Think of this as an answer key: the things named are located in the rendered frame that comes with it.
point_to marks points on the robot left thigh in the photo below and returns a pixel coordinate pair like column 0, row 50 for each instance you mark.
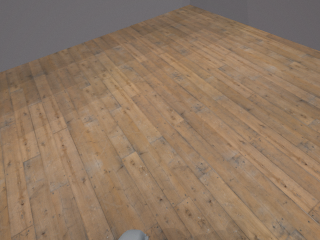
column 134, row 234

